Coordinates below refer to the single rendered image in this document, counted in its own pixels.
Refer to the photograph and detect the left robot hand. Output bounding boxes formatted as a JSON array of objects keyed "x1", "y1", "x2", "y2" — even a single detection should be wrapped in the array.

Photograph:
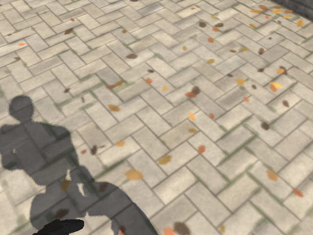
[{"x1": 32, "y1": 219, "x2": 84, "y2": 235}]

